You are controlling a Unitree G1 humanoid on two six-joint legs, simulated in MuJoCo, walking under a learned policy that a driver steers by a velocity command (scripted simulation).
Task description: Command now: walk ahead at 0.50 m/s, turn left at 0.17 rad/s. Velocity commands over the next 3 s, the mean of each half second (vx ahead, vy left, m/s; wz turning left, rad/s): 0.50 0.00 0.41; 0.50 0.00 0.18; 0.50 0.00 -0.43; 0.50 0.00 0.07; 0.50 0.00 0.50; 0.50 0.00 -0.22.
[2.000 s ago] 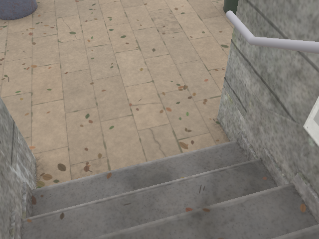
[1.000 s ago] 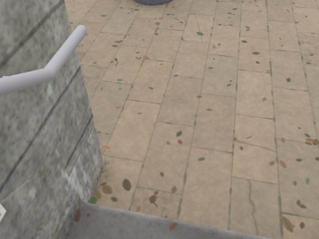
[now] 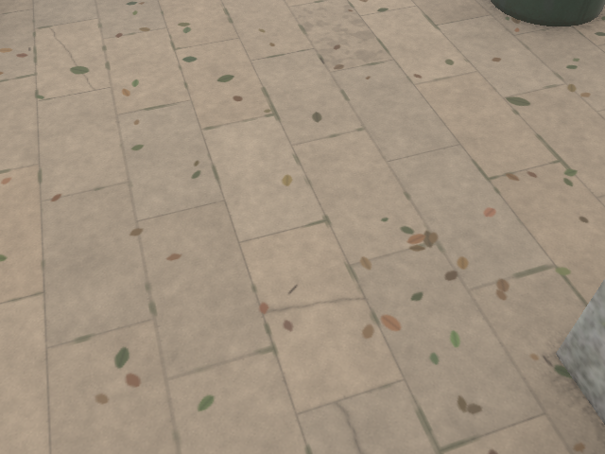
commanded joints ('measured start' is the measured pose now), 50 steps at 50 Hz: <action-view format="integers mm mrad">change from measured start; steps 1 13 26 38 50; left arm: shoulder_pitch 643 375 361 35 210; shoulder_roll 243 8 101 84 171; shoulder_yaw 92 -34 35 60 94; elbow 183 113 -57 -150 -122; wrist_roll -3 32 -172 -132 -111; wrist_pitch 31 -59 -72 4 -12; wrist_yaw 28 53 87 105 79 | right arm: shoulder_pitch -222 -448 -99 -437 -543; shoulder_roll -159 -113 -393 -257 -212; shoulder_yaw -44 -18 -125 -107 -110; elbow -175 -296 -228 -330 -404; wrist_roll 58 -4 91 114 71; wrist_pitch -35 -15 35 0 -51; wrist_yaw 23 -12 -71 -129 -122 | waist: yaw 324 127 -47 139 157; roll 10 7 326 143 -8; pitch -130 96 -536 -59 -81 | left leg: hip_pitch -829 -221 930 -240 -618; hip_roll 57 109 329 133 30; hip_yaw -52 -106 -543 -316 -152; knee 325 -859 -1001 -1272 -527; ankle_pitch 79 1431 1318 717 576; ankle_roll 30 107 498 264 56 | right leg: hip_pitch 761 -209 -817 -151 206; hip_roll -374 -152 4 -3 -158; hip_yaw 244 -62 151 104 552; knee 115 69 1654 283 -161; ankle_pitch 711 -125 -692 146 -49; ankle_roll -276 -120 140 127 -179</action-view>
